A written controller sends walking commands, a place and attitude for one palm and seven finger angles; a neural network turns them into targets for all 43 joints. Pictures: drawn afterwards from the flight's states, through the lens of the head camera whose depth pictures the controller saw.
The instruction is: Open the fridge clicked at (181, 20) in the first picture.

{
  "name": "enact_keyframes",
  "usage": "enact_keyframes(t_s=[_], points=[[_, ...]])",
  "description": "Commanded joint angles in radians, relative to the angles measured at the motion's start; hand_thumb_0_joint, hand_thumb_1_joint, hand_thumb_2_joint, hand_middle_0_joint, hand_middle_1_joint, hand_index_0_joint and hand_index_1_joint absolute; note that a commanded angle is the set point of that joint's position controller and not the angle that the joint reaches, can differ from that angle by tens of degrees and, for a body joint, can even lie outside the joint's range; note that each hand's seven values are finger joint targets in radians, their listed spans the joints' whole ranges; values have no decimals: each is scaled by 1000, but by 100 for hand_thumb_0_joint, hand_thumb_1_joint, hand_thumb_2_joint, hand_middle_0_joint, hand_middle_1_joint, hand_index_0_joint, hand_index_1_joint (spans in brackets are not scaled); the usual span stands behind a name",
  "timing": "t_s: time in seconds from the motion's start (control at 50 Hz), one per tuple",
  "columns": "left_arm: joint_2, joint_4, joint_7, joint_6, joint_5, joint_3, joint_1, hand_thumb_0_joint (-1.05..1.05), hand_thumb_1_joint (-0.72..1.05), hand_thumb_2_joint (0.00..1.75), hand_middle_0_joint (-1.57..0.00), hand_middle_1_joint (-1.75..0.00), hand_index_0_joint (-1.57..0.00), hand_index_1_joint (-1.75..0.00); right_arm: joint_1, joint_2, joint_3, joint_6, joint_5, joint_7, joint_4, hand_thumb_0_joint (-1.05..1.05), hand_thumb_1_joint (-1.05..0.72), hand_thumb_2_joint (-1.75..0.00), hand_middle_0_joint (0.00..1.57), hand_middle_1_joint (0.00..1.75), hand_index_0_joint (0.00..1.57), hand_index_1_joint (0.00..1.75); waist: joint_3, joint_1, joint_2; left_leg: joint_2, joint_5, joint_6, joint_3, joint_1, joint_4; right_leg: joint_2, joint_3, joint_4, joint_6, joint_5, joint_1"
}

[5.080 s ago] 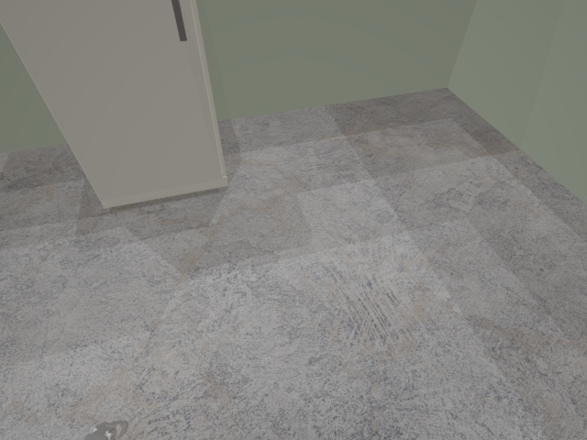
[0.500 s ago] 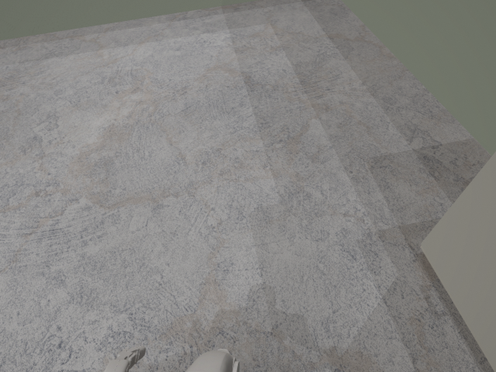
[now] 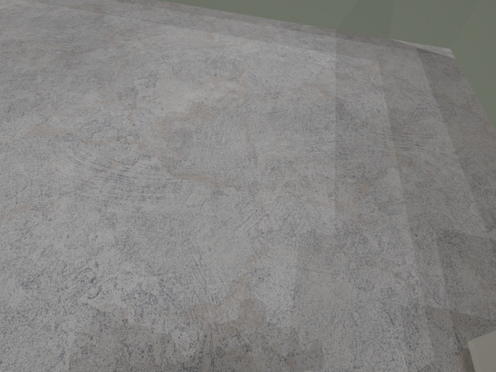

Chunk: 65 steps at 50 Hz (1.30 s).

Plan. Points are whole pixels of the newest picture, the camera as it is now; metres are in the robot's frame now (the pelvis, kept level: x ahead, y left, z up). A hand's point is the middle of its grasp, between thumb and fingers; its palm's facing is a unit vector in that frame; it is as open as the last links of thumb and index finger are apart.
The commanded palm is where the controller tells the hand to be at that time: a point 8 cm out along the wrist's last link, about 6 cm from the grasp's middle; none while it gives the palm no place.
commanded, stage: walk to a spot facing it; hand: right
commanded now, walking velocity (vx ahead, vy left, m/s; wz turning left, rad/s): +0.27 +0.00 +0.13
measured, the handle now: out of the picture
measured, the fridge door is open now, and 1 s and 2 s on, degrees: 0 0 0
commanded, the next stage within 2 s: turn to face it in 0.10 s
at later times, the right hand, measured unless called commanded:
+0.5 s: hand out of the picture +0.10 -0.22 -0.19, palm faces +0.11 +0.98 -0.15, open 7.3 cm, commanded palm none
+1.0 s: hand (385, 361) +0.19 -0.25 -0.15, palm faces +0.32 +0.91 -0.26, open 7.3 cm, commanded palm none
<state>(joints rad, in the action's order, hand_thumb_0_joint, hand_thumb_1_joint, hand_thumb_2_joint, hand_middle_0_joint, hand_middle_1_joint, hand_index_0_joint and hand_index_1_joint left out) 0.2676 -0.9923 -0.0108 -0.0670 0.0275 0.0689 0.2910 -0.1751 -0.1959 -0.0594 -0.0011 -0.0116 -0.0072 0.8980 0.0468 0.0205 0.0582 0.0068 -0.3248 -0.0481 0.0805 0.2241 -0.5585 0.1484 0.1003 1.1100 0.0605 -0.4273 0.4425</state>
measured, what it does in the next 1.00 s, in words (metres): walks ahead, turning right: right foot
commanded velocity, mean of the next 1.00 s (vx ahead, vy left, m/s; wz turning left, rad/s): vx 0.04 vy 0.00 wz -0.50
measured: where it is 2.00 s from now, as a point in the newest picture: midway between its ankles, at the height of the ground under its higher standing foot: outside the picture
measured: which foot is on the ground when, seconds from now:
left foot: down 0.00-0.40, up 0.42-1.00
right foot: up 0.00-0.36, down 0.38-1.00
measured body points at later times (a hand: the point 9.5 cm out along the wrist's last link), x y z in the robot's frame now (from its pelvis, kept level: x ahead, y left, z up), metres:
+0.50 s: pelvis +0.12 -0.05 -0.01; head +0.14 -0.08 +0.44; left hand +0.20 +0.18 -0.14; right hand +0.09 -0.27 -0.18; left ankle +0.03 +0.09 -0.66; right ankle +0.19 -0.11 -0.73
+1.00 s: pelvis +0.13 -0.02 +0.01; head +0.17 -0.03 +0.45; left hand +0.24 +0.22 -0.14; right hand +0.18 -0.30 -0.13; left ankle +0.14 +0.13 -0.71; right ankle +0.19 -0.11 -0.73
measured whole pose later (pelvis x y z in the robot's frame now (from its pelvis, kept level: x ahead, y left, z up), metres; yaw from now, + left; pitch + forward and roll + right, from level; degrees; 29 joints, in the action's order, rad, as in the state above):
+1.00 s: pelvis +0.13 -0.02 +0.01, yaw -19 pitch +3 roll +2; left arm 0.22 -0.94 -0.01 -0.05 0.02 0.09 0.26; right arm -0.12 -0.22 -0.07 -0.05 -0.01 0.03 0.88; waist 0.04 0.06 0.03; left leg 0.02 -0.41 0.06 -0.02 0.32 -0.67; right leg -0.13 -0.18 0.42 -0.06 -0.07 0.39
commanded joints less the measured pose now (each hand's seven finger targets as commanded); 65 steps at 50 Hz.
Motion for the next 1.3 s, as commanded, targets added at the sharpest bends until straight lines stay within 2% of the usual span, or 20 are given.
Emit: enact_keyframes(t_s=[0.0, 0.24, 0.32, 0.34, 0.36, 0.38, 0.4, 0.44, 0.52, 0.6, 0.76, 0.9, 0.98, 1.0, 1.02, 1.04, 1.06, 1.1, 1.16, 1.28], points=[[47, 100, -6, 60, 8, 12, -66, 0, 90, 90, -20, -30, -20, -30, -76, -165, -30, 41, -2, 13, -8, 0, -90, -90, 20, 30, 20, 30, 19, -18, -169, -226, 177, -84, -262, -83, 343, 11, -49, -3, 24, 158, 178], [-28, 75, -7, 82, -12, -22, -181, 0, 90, 90, -20, -30, -20, -30, -229, -101, 8, 68, -12, 39, 136, 0, -90, -90, 20, 30, 20, 30, 21, -51, -184, -241, 648, -93, -170, -235, 265, -47, -7, -343, -4, 185, 120], [-18, 13, 6, 89, -14, -21, -38, 0, 90, 90, -20, -30, -20, -30, -183, -107, 7, 53, -8, 53, 152, 0, -90, -90, 20, 30, 20, 30, -2, 16, -167, -211, 747, -23, -70, -175, 87, -113, 8, -548, -45, 309, -144], [20, -14, 11, 92, -9, -13, 53, 0, 90, 90, -20, -30, -20, -30, -188, -101, 7, 46, -3, 53, 151, 0, -90, -90, 20, 30, 20, 30, -62, 46, -95, -185, 677, 10, -42, -139, -73, -104, -22, -611, -60, 481, -277], [102, -17, 18, 96, 4, 3, 130, 0, 90, 90, -20, -30, -20, -30, -227, -77, 4, 40, 11, 52, 140, 0, -90, -90, 20, 30, 20, 30, -160, 60, 91, -96, 358, 64, 24, 26, -288, 79, -231, -612, -144, 803, -457], [160, -20, 22, 87, -5, 10, 161, 0, 90, 90, -20, -30, -20, -30, -267, -46, 13, 34, 20, 49, 124, 0, -90, -90, 20, 30, 20, 30, -212, 38, 258, -2, -317, 92, 18, 162, -545, 279, -471, -684, -281, 1080, -516], [153, -11, 27, 72, -15, 5, 114, 0, 90, 90, -20, -30, -20, -30, -220, -71, 13, 19, 10, 54, 108, 0, -90, -90, 20, 30, 20, 30, -155, 26, 171, -34, -333, 81, -74, 160, -619, 272, -480, -749, -312, 851, -393], [99, 19, 33, 71, -11, 1, 16, 0, 90, 90, -20, -30, -20, -30, -126, -65, -5, 8, -4, 44, 100, 0, -90, -90, 20, 30, 20, 30, -53, 16, 79, -78, -219, 91, -97, 254, -661, 195, -467, -817, -274, 540, -261], [72, 61, 30, 74, -10, 6, -58, 0, 90, 90, -20, -30, -20, -30, -126, -54, -24, -14, -9, 29, 83, 0, -90, -90, 20, 30, 20, 30, -77, -23, 24, -90, -65, 107, -88, 214, -582, 84, -342, -865, -207, 314, -166], [88, 77, 24, 67, -12, 20, -56, 0, 90, 90, -20, -30, -20, -30, -93, -76, -38, -28, -14, 31, 53, 0, -90, -90, 20, 30, 20, 30, -86, -20, 33, -88, 2, 123, -96, 259, -554, 53, -388, -897, -190, 166, -160], [120, 96, 16, 51, -4, 49, -16, 0, 90, 90, -20, -30, -20, -30, 28, -104, -46, -32, -12, 33, -34, 0, -90, -90, 20, 30, 20, 30, -78, 16, 69, -58, -49, 137, -110, 303, -412, 38, -530, -884, -219, 72, -212], [146, 118, 15, 38, 0, 65, -15, 0, 90, 90, -20, -30, -20, -30, 19, -106, -32, -26, -1, 38, -75, 0, -90, -90, 20, 30, 20, 30, -143, 18, 97, 0, -123, 112, -121, 179, -186, 17, -617, -819, -233, 276, -256], [134, 142, 6, 26, -8, 70, -71, 0, 90, 90, -20, -30, -20, -30, -117, -141, -42, -25, 10, 46, -50, 0, -90, -90, 20, 30, 20, 30, -166, -41, 82, 14, 26, 74, -78, -138, 181, -81, -539, -795, -101, 219, -97], [91, 145, 1, 21, -18, 67, -72, 0, 90, 90, -20, -30, -20, -30, -143, -202, -53, -16, 2, 51, -50, 0, -90, -90, 20, 30, 20, 30, -164, -49, -50, -126, 1, 25, -198, -271, 300, -148, -444, -647, -47, 102, 57], [27, 168, 6, 24, -22, 58, -50, 0, 90, 90, -20, -30, -20, -30, -106, -287, -67, -10, -17, 58, -74, 0, -90, -90, 20, 30, 20, 30, -133, -46, -337, -431, -131, -86, -529, -289, 405, -277, -226, -336, 8, -66, 246], [93, 169, 5, 30, 0, 66, -69, 0, 90, 90, -20, -30, -20, -30, 1, -264, -47, -14, -11, 61, -107, 0, -90, -90, 20, 30, 20, 30, -55, -17, -258, -497, -20, -117, -468, -84, 383, -231, -203, -141, -11, -105, 231], [91, 157, -5, 22, 3, 64, -37, 0, 90, 90, -20, -30, -20, -30, 85, -217, -33, -8, -8, 59, -134, 0, -90, -90, 20, 30, 20, 30, -34, 31, -179, -427, 47, -102, -344, 9, 366, -204, -209, -21, -18, -16, 173], [71, 120, -14, 5, -1, 61, -8, 0, 90, 90, -20, -30, -20, -30, 128, -164, -23, 3, 0, 52, -135, 0, -90, -90, 20, 30, 20, 30, 3, 62, -189, -309, 202, -41, -207, 35, 314, -168, -165, 80, 2, 59, 156], [58, 132, -17, 11, -5, 44, -50, 0, 90, 90, -20, -30, -20, -30, 0, -150, -14, 21, -4, 49, -91, 0, -90, -90, 20, 30, 20, 30, -16, 16, -204, -298, 594, -45, -90, -144, 201, -141, -112, 73, 26, 83, 212], [45, 166, -20, 3, -7, 21, -209, 0, 90, 90, -20, -30, -20, -30, -156, -198, -21, 8, -14, 46, -43, 0, -90, -90, 20, 30, 20, 30, -18, -61, -262, -322, 753, -48, -35, -230, 143, -121, -41, -105, 29, 27, 165]])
